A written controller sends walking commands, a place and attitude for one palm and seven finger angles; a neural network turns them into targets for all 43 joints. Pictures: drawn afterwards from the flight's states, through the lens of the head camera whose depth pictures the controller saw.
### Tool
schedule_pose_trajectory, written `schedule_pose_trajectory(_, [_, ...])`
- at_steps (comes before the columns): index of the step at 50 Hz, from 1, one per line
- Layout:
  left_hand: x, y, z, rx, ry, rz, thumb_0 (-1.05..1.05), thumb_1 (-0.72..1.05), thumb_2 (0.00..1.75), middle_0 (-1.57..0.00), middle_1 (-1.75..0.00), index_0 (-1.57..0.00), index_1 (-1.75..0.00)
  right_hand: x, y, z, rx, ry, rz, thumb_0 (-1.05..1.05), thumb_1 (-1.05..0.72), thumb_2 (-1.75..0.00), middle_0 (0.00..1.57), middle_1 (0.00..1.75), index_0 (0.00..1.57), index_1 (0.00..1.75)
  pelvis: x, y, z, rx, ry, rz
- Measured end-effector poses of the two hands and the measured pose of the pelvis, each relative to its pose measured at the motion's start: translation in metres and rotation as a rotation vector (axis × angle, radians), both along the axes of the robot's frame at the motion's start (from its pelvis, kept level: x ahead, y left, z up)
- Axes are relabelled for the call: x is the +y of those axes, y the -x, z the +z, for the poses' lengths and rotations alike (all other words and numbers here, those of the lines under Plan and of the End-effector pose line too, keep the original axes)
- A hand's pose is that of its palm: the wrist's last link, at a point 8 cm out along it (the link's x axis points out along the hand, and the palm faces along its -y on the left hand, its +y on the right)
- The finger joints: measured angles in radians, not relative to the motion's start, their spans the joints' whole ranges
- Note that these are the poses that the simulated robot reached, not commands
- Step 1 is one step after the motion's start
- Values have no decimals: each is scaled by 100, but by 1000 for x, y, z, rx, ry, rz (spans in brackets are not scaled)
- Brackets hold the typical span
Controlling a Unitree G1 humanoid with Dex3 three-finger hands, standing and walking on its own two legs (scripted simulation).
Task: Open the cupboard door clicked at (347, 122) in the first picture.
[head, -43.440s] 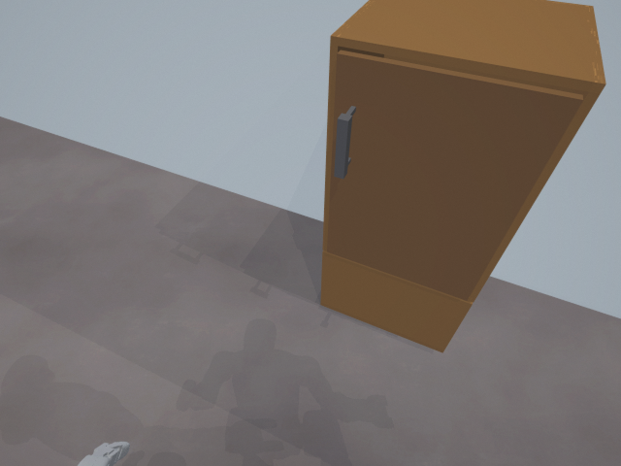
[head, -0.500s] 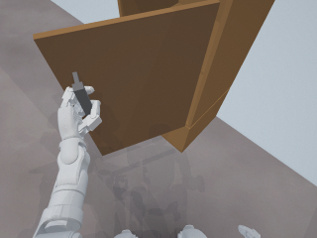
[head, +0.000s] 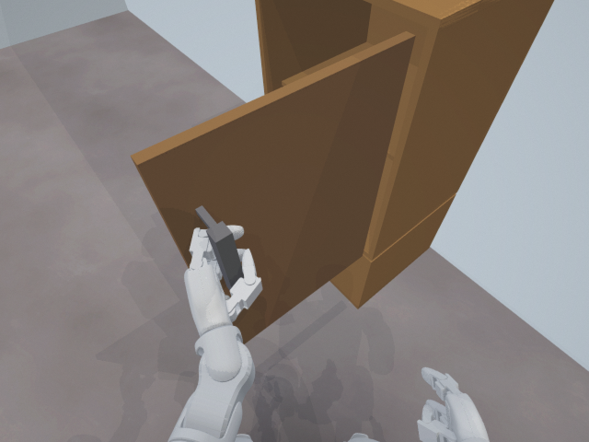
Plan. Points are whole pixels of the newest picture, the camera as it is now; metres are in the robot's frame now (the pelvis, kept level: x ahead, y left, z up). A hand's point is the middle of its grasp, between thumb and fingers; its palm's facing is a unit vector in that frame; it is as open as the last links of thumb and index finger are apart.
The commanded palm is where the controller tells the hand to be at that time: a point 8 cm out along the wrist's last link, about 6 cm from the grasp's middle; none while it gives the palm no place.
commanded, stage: open thumb and fingers to let go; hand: left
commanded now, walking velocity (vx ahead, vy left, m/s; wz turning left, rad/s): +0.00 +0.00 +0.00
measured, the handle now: (221, 252) +0.35 +0.12 +0.06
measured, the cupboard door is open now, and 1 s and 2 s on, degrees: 89 88 89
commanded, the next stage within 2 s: slide the hand sideways off the handle in 0.72 s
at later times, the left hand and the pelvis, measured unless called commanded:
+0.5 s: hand (238, 282) +0.31 +0.09 +0.06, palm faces +0.33 -0.94 +0.01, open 13.6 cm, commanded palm +0.26 +0.14 +0.05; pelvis -0.01 +0.01 +0.00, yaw +0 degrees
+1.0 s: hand (229, 306) +0.28 +0.10 +0.05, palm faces -0.12 -0.98 -0.14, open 16.2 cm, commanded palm +0.26 +0.14 +0.05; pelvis -0.02 +0.03 -0.01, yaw +0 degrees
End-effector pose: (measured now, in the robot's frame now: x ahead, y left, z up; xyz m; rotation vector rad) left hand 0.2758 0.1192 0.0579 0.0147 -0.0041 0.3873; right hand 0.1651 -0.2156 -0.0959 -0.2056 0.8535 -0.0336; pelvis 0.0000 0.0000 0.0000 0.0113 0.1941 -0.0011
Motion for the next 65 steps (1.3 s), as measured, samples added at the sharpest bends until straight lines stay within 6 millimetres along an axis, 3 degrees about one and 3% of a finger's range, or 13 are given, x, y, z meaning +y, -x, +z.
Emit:
schedule_pose_trajectory(7, [8,-2,0,18,-23,-9,0,50,72,-37,-131,-36,-131,-14,20,-11,55,6,-41,1,-90,-90,20,30,20,30,-7,4,1,-2,-8,2])
schedule_pose_trajectory(14, [11,1,1,7,11,-19,1,13,56,-35,-127,-34,-126,-20,36,-11,69,17,-60,1,-90,-90,20,30,20,30,-6,7,3,-8,-10,-1])
schedule_pose_trajectory(20, [15,4,-1,-10,13,-26,0,-22,41,-32,-123,-32,-122,-17,40,-10,56,25,-61,1,-90,-90,20,30,20,30,-1,11,1,-9,-6,-4])
schedule_pose_trajectory(26, [18,4,-2,-19,19,-47,0,-41,33,-31,-109,-28,-108,-6,36,-6,29,24,-59,1,-90,-90,20,30,20,30,9,14,-1,-10,1,-8])
schedule_pose_trajectory(39, [9,5,-1,-16,11,-76,-1,-50,30,-24,-57,-23,-56,27,30,-4,-2,-5,-29,1,-90,-90,20,30,20,30,27,17,-4,-11,14,-14])
schedule_pose_trajectory(43, [13,5,-1,-16,-4,-94,-1,-50,30,-28,-54,-27,-52,33,31,-5,8,-5,-24,1,-90,-90,20,30,20,30,30,19,-4,-13,15,-15])
schedule_pose_trajectory(48, [32,9,-3,-35,-133,-400,-1,-50,30,-23,-44,-17,-42,31,39,-6,16,8,-28,1,-90,-90,20,30,20,30,32,21,-6,-18,15,-6])
schedule_pose_trajectory(52, [38,12,-1,-9,-73,-576,-1,-50,30,-20,-37,-13,-36,27,44,-3,-4,11,-55,1,-90,-90,20,30,20,30,38,23,-4,-37,27,0])
schedule_pose_trajectory(57, [35,14,-3,12,64,-541,-1,-50,29,-17,-33,-13,-32,27,44,6,-41,13,-69,1,-90,-90,20,30,20,30,43,22,-1,-39,22,-10])
schedule_pose_trajectory(65, [41,23,-7,-13,3,-499,-1,-50,30,-15,-31,-15,-30,31,33,10,-74,0,-47,1,-90,-90,20,30,20,30,41,18,-6,-22,16,-25])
